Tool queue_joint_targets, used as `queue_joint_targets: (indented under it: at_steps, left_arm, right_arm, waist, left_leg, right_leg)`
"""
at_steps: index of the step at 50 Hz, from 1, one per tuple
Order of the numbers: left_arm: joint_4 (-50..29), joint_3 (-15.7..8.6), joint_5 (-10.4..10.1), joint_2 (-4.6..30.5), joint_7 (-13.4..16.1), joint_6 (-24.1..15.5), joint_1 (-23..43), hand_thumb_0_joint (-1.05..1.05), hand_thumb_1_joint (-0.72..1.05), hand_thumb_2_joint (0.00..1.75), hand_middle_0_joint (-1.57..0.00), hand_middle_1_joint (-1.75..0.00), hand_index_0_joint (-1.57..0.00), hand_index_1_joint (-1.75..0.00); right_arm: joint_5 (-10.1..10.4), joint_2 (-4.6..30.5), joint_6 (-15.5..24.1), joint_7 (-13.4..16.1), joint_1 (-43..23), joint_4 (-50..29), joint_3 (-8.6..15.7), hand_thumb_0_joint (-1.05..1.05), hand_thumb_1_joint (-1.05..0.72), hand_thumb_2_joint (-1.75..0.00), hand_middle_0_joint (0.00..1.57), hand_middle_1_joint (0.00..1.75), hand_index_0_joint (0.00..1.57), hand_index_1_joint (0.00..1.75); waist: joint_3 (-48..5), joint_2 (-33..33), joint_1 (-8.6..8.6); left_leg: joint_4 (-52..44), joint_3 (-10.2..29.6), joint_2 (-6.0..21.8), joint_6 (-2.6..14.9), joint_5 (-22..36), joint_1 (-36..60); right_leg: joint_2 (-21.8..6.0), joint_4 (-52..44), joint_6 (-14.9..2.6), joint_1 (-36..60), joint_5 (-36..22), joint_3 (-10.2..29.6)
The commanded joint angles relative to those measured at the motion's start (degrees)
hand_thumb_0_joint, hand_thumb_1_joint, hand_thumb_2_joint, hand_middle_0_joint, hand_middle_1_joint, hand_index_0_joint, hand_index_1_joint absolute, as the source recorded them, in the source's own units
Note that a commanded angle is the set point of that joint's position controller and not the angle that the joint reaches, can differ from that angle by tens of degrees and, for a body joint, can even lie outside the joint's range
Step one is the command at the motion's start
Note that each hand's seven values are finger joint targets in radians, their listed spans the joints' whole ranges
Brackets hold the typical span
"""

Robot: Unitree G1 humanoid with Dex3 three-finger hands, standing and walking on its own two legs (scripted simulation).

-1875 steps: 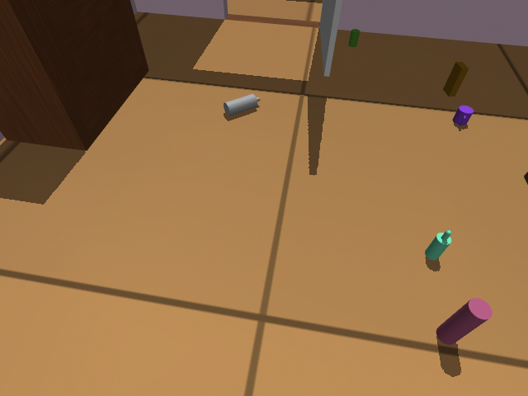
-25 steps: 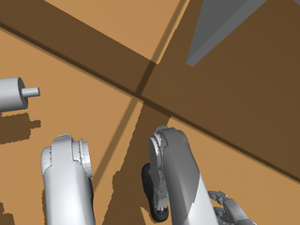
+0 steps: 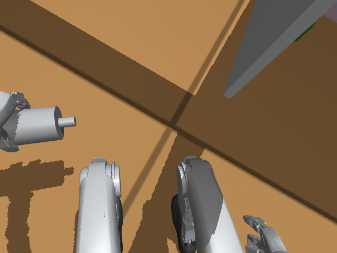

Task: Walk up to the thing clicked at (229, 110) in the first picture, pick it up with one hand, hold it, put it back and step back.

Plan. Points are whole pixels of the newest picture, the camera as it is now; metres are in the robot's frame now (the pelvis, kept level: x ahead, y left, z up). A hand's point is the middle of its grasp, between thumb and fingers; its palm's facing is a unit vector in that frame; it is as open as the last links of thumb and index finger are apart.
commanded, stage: lift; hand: left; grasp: from above
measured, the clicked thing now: (23, 127) +0.40 +0.33 -0.14
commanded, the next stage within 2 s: hold in 1.12 s
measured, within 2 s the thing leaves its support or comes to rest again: neither
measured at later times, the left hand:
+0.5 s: hand out of the picture +0.33 +0.32 +0.10, palm faces -0.42 -0.16 -0.90, open 10.8 cm
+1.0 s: hand out of the picture +0.34 +0.28 +0.22, palm faces -0.42 -0.13 -0.90, open 10.9 cm
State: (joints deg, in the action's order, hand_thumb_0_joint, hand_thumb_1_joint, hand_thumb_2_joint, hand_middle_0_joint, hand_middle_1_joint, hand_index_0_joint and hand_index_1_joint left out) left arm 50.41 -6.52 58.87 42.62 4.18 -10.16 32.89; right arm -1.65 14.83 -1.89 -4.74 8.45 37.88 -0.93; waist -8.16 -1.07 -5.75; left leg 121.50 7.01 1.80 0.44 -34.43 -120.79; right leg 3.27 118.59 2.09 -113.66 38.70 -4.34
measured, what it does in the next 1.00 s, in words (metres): rises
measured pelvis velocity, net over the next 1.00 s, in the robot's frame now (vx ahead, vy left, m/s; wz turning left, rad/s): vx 0.05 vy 0.01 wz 0.10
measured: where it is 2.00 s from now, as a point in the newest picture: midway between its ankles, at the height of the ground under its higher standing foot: (150, 236)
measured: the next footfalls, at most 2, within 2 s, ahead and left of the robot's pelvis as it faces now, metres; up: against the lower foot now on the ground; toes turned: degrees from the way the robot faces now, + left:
none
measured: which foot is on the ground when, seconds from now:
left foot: down 0.00-1.00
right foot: down 0.00-1.00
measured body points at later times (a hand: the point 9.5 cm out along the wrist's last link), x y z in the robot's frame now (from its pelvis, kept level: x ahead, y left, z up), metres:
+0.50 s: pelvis +0.02 +0.00 +0.18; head +0.13 +0.04 +0.62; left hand +0.35 +0.32 +0.15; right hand +0.17 -0.24 +0.07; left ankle +0.10 +0.12 -0.38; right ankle +0.10 -0.13 -0.38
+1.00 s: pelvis +0.05 +0.01 +0.30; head +0.11 +0.02 +0.75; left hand +0.36 +0.28 +0.27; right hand +0.17 -0.24 +0.18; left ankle +0.10 +0.12 -0.38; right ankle +0.10 -0.13 -0.38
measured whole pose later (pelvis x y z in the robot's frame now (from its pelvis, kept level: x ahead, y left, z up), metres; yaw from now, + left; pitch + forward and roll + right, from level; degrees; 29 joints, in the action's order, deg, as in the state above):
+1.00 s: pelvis +0.05 +0.01 +0.30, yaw +5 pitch +12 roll -2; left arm 47.1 8.3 56.9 23.6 8.8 1.0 17.5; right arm 2.2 13.9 3.0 2.5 15.2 42.2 1.1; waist -6.1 -2.6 -3.4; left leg 55.8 0.1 2.0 0.7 -21.7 -46.2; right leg 1.6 53.4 1.6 -42.1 23.3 1.3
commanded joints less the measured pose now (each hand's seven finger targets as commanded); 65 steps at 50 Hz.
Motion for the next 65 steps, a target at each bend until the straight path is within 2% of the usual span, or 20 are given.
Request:
queue_joint_targets:
  at_steps: [1,3,5,7,9,11,14,18,20,24,25,28,30,33,40,41,46,55,57,65]
  left_arm:
    - [-16.3,-4.1,-2.5,16.8,1.3,0.8,13.6,0.0,0.81,0.87,-1.16,-0.72,-1.16,-0.72]
    - [-18.4,-5.4,-3.4,17.8,1.2,1.3,10.9,0.0,0.8,0.84,-1.13,-0.73,-1.14,-0.72]
    - [-21.7,-3.4,-3.7,15.7,0.7,1.7,11.3,0.0,0.81,0.85,-1.13,-0.73,-1.15,-0.72]
    - [-22.6,-4.6,-4.3,16.2,0.7,2.3,8.9,0.0,0.78,0.86,-1.11,-0.75,-1.12,-0.73]
    - [-23.6,-2.4,-4.3,13.0,0.7,2.9,7.6,0.0,0.77,0.87,-1.09,-0.77,-1.11,-0.75]
    - [-24.1,-3.4,-4.5,13.8,1.2,3.8,5.0,0.0,0.75,0.87,-1.08,-0.78,-1.09,-0.76]
    - [-24.8,-1.5,-4.5,10.6,1.2,4.9,3.2,0.0,0.75,0.91,-1.07,-0.81,-1.08,-0.79]
    - [-25.6,-0.6,-4.1,8.8,1.3,6.1,0.8,0.0,0.78,0.92,-1.08,-0.83,-1.1,-0.81]
    - [-26.5,1.6,-4.4,5.8,1.2,6.6,0.9,0.0,0.77,0.95,-1.08,-0.85,-1.1,-0.83]
    - [-22.9,1.6,-3.5,4.8,1.9,6.9,-2.0,0.0,0.77,0.91,-1.06,-0.84,-1.08,-0.82]
    - [-22.7,3.5,-3.4,2.7,1.8,6.9,-0.9,0.0,0.76,0.91,-1.05,-0.87,-1.07,-0.84]
    - [-19.6,5.7,-3.1,-0.5,2.4,6.9,-2.3,0.0,0.75,0.88,-1.03,-0.86,-1.06,-0.83]
    - [-18.4,5.0,-2.6,0.4,3.2,6.9,-2.3,0.0,0.74,0.87,-1.02,-0.87,-1.06,-0.83]
    - [-18.1,6.8,-1.5,-1.8,4.4,6.7,0.5,0.0,0.7,0.88,-0.98,-0.9,-1.02,-0.87]
    - [-14.6,8.0,-0.7,-3.2,7.3,8.7,1.3,0.0,0.69,0.86,-0.98,-0.89,-1.02,-0.85]
    - [-13.9,8.9,-0.8,-4.1,7.4,9.2,2.0,0.0,0.7,0.89,-0.98,-0.9,-1.02,-0.86]
    - [-13.3,9.1,-1.5,-4.8,7.4,11.2,1.2,0.0,0.68,0.85,-0.97,-0.88,-1.01,-0.84]
    - [-14.4,12.3,-3.0,-7.9,5.8,12.2,2.4,0.0,0.65,0.82,-0.97,-0.82,-1.01,-0.79]
    - [-14.4,11.3,-3.1,-7.3,6.0,12.6,1.7,0.0,0.63,0.82,-0.96,-0.83,-0.99,-0.79]
    - [-15.6,12.5,-2.7,-7.5,5.2,13.2,2.8,0.0,0.66,0.77,-0.97,-0.79,-1.01,-0.75]
  right_arm:
    - [0.7,12.7,0.9,1.8,7.4,-3.8,5.3,0.0,-0.9,-0.9,0.2,0.3,0.2,0.3]
    - [1.1,12.6,0.9,2.4,7.0,-4.3,5.4,0.0,-0.9,-0.9,0.2,0.3,0.2,0.3]
    - [1.3,12.1,0.9,3.1,6.6,-4.6,5.2,0.0,-0.9,-0.9,0.2,0.3,0.2,0.3]
    - [1.7,12.1,1.0,3.7,6.2,-4.5,5.2,0.0,-0.9,-0.9,0.2,0.3,0.2,0.3]
    - [1.8,11.3,1.2,4.2,6.0,-4.7,5.1,0.0,-0.9,-0.9,0.2,0.3,0.2,0.3]
    - [2.2,11.2,1.2,4.7,5.5,-5.0,5.0,0.0,-0.9,-0.9,0.2,0.3,0.2,0.3]
    - [2.5,10.4,1.4,5.4,4.9,-4.9,4.9,0.0,-0.89,-0.9,0.2,0.3,0.2,0.3]
    - [3.0,9.9,1.9,6.4,4.3,-4.6,4.7,0.0,-0.89,-0.9,0.2,0.3,0.2,0.3]
    - [3.3,9.5,2.4,6.9,4.2,-4.3,4.6,0.0,-0.89,-0.9,0.2,0.3,0.2,0.3]
    - [3.6,9.1,3.5,7.6,4.6,-3.5,4.5,0.0,-0.89,-0.9,0.2,0.3,0.2,0.3]
    - [3.6,8.6,3.8,7.8,4.8,-3.2,4.4,0.0,-0.89,-0.9,0.2,0.3,0.2,0.3]
    - [3.7,8.3,4.7,7.9,5.2,-2.8,4.5,0.0,-0.9,-0.9,0.2,0.3,0.2,0.3]
    - [3.8,8.2,5.3,7.9,5.4,-2.7,4.7,0.0,-0.9,-0.9,0.2,0.3,0.2,0.3]
    - [3.7,8.0,6.0,7.9,6.2,-2.2,4.9,0.0,-0.9,-0.9,0.2,0.3,0.2,0.3]
    - [3.6,7.8,6.8,7.7,6.6,-1.3,5.0,0.0,-0.9,-0.9,0.2,0.3,0.2,0.3]
    - [3.6,7.8,6.8,7.7,6.6,-1.4,4.8,0.0,-0.9,-0.9,0.2,0.3,0.2,0.3]
    - [3.7,7.7,6.9,7.8,6.5,-1.5,5.1,0.0,-0.9,-0.9,0.2,0.3,0.2,0.3]
    - [3.9,7.6,6.7,8.0,6.0,-1.8,5.0,0.0,-0.9,-0.9,0.2,0.3,0.2,0.3]
    - [4.0,7.7,6.6,8.0,6.1,-1.7,5.1,0.0,-0.9,-0.9,0.2,0.3,0.2,0.3]
    - [4.3,7.8,5.8,8.0,4.6,-1.8,5.2,0.0,-0.89,-0.9,0.2,0.3,0.2,0.3]
  waist:
    - [-37.8,-13.9,1.29]
    - [-37.5,-13.1,2.19]
    - [-36.8,-13.8,1.47]
    - [-36.9,-13.3,2.05]
    - [-36.7,-12.8,1.19]
    - [-35.9,-12.3,2.21]
    - [-33.4,-10.6,1.4]
    - [-30.5,-10.8,2.09]
    - [-27.5,-10.3,0.95]
    - [-24.2,-8.3,1.83]
    - [-22.8,-8.7,1.05]
    - [-19.3,-6.8,0.9]
    - [-18.9,-5.9,1.56]
    - [-18.9,-6.5,1.02]
    - [-16.3,-5.7,2.44]
    - [-15.5,-4.5,1.9]
    - [-14.8,-3.8,3.24]
    - [-12.9,-1.4,2.65]
    - [-13.2,-1.6,3.09]
    - [-11.3,-1.7,3.55]
  left_leg:
    - [-21.2,-1.4,0.0,1.35,1.5,39.5]
    - [-23.8,-1.5,0.0,1.39,1.6,41.5]
    - [-26.5,-1.5,0.2,1.33,0.7,43.7]
    - [-28.9,-1.4,0.2,1.33,1.5,46.5]
    - [-30.5,-2.0,0.0,1.34,3.9,49.2]
    - [-33.5,-2.0,0.0,1.26,4.6,51.9]
    - [-37.5,-2.6,-0.1,1.28,4.2,55.0]
    - [-44.5,-2.4,0.1,0.93,3.2,61.5]
    - [-47.6,-2.5,0.2,0.76,2.5,63.6]
    - [-53.4,-2.2,0.2,0.35,4.5,68.7]
    - [-54.3,-2.6,0.1,0.29,5.4,69.5]
    - [-58.0,-3.2,-0.1,0.19,6.0,71.7]
    - [-59.6,-4.2,-0.6,0.23,7.5,73.2]
    - [-62.4,-5.0,-0.9,0.09,9.4,77.2]
    - [-70.1,-5.3,-0.9,-0.31,12.5,84.7]
    - [-70.5,-5.6,-1.1,-0.17,13.7,85.0]
    - [-74.8,-5.9,-1.4,-0.36,16.5,89.4]
    - [-80.5,-6.6,-1.6,-0.24,20.7,96.3]
    - [-81.4,-6.8,-1.7,-0.36,22.0,97.9]
    - [-84.7,-7.8,-2.2,-0.23,25.5,101.7]
  right_leg:
    - [0.8,-17.7,-3.86,16.8,-7.5,-1.7]
    - [0.7,-20.1,-3.73,19.8,-7.6,-1.3]
    - [0.7,-22.3,-3.6,21.9,-7.6,-1.0]
    - [0.5,-24.4,-3.45,24.4,-8.1,-0.8]
    - [0.4,-27.2,-3.39,27.3,-9.7,-0.4]
    - [0.4,-29.6,-3.34,30.4,-10.1,-0.1]
    - [0.2,-34.7,-3.2,34.8,-9.8,0.3]
    - [0.2,-40.1,-3.19,41.0,-9.6,0.8]
    - [0.3,-43.5,-3.11,43.5,-9.3,1.1]
    - [0.3,-48.8,-3.21,49.6,-10.4,1.4]
    - [0.3,-50.2,-3.21,50.3,-11.2,1.8]
    - [0.3,-54.9,-3.29,54.1,-11.1,2.3]
    - [0.3,-58.1,-3.32,57.6,-11.7,3.1]
    - [0.4,-61.4,-3.38,61.1,-13.1,3.7]
    - [0.4,-68.4,-3.36,68.7,-15.9,4.1]
    - [0.4,-69.6,-3.21,69.8,-17.2,4.3]
    - [0.2,-73.8,-3.1,75.4,-19.6,4.8]
    - [-0.1,-79.8,-2.81,81.5,-23.3,5.3]
    - [-0.2,-80.7,-2.77,83.1,-24.4,5.4]
    - [-0.5,-84.4,-2.5,87.6,-28.0,6.0]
